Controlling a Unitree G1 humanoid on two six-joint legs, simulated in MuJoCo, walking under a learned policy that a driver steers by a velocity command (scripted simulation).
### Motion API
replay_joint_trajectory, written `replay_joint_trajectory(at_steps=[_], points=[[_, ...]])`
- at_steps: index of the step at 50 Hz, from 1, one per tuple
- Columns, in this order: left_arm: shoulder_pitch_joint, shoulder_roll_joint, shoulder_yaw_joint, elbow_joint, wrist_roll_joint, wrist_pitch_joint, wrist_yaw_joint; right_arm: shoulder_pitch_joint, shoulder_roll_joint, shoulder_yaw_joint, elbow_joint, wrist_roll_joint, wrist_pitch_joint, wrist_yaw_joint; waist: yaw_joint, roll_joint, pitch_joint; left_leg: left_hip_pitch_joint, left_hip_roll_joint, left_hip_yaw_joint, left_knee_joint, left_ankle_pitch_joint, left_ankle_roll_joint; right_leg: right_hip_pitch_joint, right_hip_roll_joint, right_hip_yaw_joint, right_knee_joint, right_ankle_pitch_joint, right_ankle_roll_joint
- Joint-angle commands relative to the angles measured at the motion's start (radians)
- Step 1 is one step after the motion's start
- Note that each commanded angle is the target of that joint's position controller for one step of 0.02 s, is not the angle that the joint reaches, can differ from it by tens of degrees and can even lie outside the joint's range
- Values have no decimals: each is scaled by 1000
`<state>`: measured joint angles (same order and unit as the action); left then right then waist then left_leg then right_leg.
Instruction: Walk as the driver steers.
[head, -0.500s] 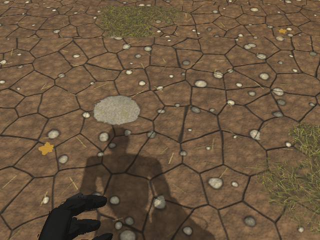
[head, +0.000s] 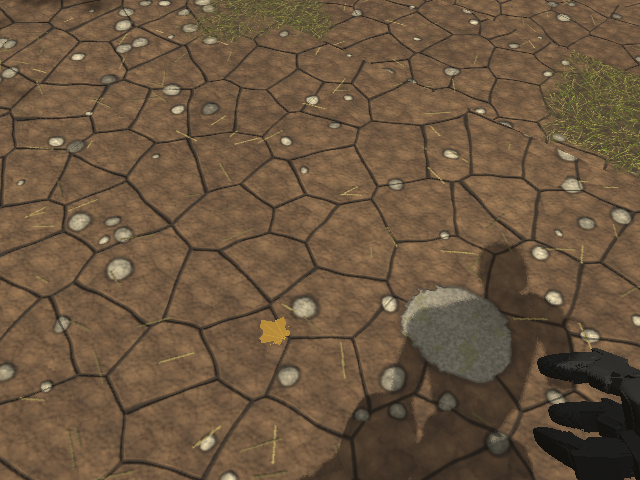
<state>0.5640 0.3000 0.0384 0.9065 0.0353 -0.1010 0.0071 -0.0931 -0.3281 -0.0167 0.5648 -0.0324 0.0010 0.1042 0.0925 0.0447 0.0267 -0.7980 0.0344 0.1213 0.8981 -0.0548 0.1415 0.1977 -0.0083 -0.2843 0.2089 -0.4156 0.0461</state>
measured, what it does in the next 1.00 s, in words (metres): walks ahead, turning right: left foot, then right foot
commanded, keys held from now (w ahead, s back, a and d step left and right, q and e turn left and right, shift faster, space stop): w+q+shift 0.06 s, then w+e+shift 0.94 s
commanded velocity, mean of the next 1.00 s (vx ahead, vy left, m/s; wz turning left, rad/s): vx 1.00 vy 0.00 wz -0.41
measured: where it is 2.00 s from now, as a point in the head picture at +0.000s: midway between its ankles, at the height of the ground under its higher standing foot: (540, 161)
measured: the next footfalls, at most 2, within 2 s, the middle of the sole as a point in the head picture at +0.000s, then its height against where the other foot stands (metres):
left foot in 0.10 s outside the picture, level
right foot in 0.54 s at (389, 370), level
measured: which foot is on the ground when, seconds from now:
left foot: up 0.00-0.08, down 0.10-0.54, up 0.56-0.94, down 0.96-1.00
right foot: down 0.00-0.08, up 0.10-0.52, down 0.54-0.94, up 0.96-1.00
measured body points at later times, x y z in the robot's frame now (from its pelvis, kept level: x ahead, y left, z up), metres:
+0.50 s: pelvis +0.46 +0.00 -0.01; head +0.50 +0.01 +0.44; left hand +0.64 +0.25 -0.11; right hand +0.44 -0.27 -0.13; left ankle +0.23 +0.03 -0.71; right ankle +0.68 -0.07 -0.69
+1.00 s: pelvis +0.94 -0.02 +0.00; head +0.98 -0.03 +0.44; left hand +1.07 +0.27 -0.12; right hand +1.07 -0.33 -0.06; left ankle +1.10 +0.06 -0.72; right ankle +0.70 -0.04 -0.65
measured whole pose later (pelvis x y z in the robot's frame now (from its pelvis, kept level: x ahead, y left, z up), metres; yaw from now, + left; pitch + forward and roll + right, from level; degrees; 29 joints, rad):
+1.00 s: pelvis +0.94 -0.02 +0.00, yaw -28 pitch +3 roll +1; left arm 0.42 0.37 0.10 0.82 -0.01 -0.05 -0.01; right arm 0.03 -0.27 0.03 0.59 -0.05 -0.09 -0.02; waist 0.10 -0.03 0.03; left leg -0.52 0.03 -0.03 0.61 -0.14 -0.03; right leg -0.12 0.15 0.22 0.96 -0.49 -0.12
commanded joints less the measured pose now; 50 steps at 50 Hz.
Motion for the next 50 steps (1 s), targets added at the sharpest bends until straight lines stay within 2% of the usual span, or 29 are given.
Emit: replay_joint_trajectory(at_steps=[1,3,4,5,6,7,8,9,12,15,19,23,25,26,27,28,29,30,31,32,34,38,41,44,46,47,48,49,50], points=[[-78,187,33,-82,-1,-8,23,35,-26,3,-25,-1,-9,-2,-141,-145,41,288,-105,100,-115,-30,55,-147,-222,-4,110,1417,-18],[-141,241,49,-105,2,26,33,335,-102,-34,64,1,-14,-27,-299,-178,-107,625,-154,51,-135,-113,99,-205,-267,26,490,1547,-39],[-173,225,43,-123,6,33,26,550,-139,-61,146,-6,-20,-49,-373,-145,-182,935,-141,-60,-246,-114,138,-394,-255,45,791,1325,-62],[-180,144,32,-133,9,31,8,511,-193,-96,169,21,-9,-78,-302,84,-171,1121,-14,-264,-308,-177,138,-681,-49,45,1185,204,-50],[-55,84,5,-241,-27,17,5,425,-289,-101,109,-14,-2,-85,-153,178,-350,1335,285,-797,-422,-109,308,-975,-10,219,1467,-69,-37],[-187,148,11,-248,-30,0,7,489,-230,-101,98,-12,5,-106,-245,-6,-355,1267,287,-848,-577,-255,305,-1047,-25,311,1471,46,-43],[-195,132,4,-238,-42,-1,9,453,-184,-92,135,-8,-10,-117,-187,-64,-157,1071,284,-738,-627,-263,264,-1061,-78,307,1395,83,-56],[-217,111,-2,-224,-27,6,6,426,-131,-76,155,-6,-35,-117,-138,-139,-62,876,245,-645,-650,-218,220,-988,-118,324,1291,94,-62],[-149,53,-9,-155,-8,70,-28,386,-53,-44,190,-2,-99,-116,-39,-140,34,565,165,-393,-728,-131,135,-802,-149,389,1118,101,-58],[-308,31,-9,-193,-25,82,-44,422,-45,-43,228,8,-132,-91,-74,-64,119,543,87,-186,-804,55,38,-885,-137,357,916,279,-79],[-448,-5,-24,-224,-34,60,-65,457,-32,-29,249,26,-157,-86,-110,-42,114,603,39,17,-834,421,-57,-802,-83,209,609,582,-132],[-445,33,-18,-208,-28,54,-80,494,-104,-33,271,18,-151,-130,-84,33,26,879,95,87,-712,1028,-130,-697,46,102,451,593,-187],[-250,104,8,-153,-23,66,-72,453,-156,-49,256,-2,-114,-158,33,89,-82,928,134,91,-420,1286,-148,-509,125,84,466,423,-212],[-41,151,32,-92,-21,72,-63,391,-177,-56,234,-15,-94,-164,139,91,-161,856,151,77,-152,1287,-144,-317,132,128,471,339,-249],[159,196,63,-44,-22,75,-47,307,-197,-67,216,-13,-80,-160,263,31,-196,691,88,91,289,987,-133,-123,83,228,378,281,-318],[102,228,82,-26,-46,91,-33,248,-35,-28,180,-29,-104,-134,165,-267,-118,282,-123,40,703,-291,-133,39,-21,409,439,388,-345],[-18,320,95,-73,-14,95,-31,383,5,-3,78,16,-127,-120,5,-362,-289,-78,-151,-170,917,-471,-174,258,-222,975,256,181,-582],[-57,236,89,-116,-17,93,-24,321,-44,10,70,-5,-150,-116,44,-107,-255,-125,-81,-258,817,-367,-143,189,-260,1101,76,-18,-551],[-88,160,70,-100,-17,92,-16,289,-63,10,66,-6,-160,-107,-17,30,-96,-83,-24,-255,660,-281,-128,-27,-235,1027,12,-72,-482],[-120,135,63,-90,-17,84,-14,270,-52,14,57,-22,-151,-106,-72,78,-17,-18,14,-241,548,-278,-135,-197,-190,942,-2,-8,-437],[-163,133,52,-100,-21,55,-7,288,-35,27,57,-52,-97,-100,-134,77,55,91,56,-218,427,-293,-167,-434,-98,805,-29,69,-403],[-177,163,65,-123,-31,22,-17,99,-13,49,-31,-25,-72,-82,-93,-22,105,261,78,-132,0,-76,-208,-662,16,647,-89,257,-366],[-131,182,82,-121,-47,24,-28,19,2,54,-55,4,-76,-79,-17,-79,52,354,22,-108,-232,146,-196,-551,28,637,-44,484,-300],[-120,198,92,-128,-42,31,-19,19,-33,39,-61,6,-87,-90,-6,-105,3,411,-14,-134,-369,119,-176,-381,-3,675,68,637,-254],[-151,242,101,-140,-31,30,-15,200,-108,4,-10,8,-95,-109,-100,-95,-132,624,-63,-139,-388,-45,-151,-315,5,672,313,863,-212],[-210,254,101,-153,-28,24,-20,402,-147,-19,36,6,-100,-124,-223,-79,-229,854,-23,-154,-374,-101,-135,-406,41,645,547,822,-190],[-237,151,73,-184,-26,9,-18,644,-223,-52,69,-18,-103,-147,-312,29,-376,1109,187,-352,-370,-461,-103,-561,86,571,886,513,-188],[-128,7,32,-244,-70,9,-20,586,-302,-68,62,-51,-93,-145,-184,333,-462,1264,461,-921,-591,-740,-25,-866,179,462,1145,-135,-158],[-159,79,25,-237,-45,28,-12,475,-239,-73,52,-32,-82,-141,-162,275,-375,1163,442,-1033,-650,-879,14,-997,82,418,1235,-18,-173]])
